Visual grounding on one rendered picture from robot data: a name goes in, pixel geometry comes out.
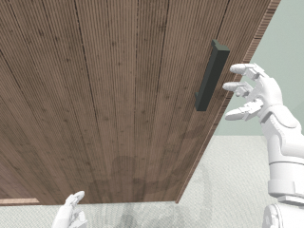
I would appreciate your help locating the robot right hand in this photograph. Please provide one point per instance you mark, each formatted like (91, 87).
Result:
(266, 91)

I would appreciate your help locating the handle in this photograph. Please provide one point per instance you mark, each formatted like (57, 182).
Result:
(211, 76)

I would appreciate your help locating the robot left hand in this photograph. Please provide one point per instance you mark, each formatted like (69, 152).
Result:
(66, 215)

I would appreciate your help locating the right robot forearm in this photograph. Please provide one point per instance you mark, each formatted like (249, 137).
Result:
(285, 146)

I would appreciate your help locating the robot right upper arm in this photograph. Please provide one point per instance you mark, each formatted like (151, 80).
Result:
(282, 216)

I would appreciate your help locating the wardrobe door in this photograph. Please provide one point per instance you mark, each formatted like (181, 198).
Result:
(11, 187)
(99, 95)

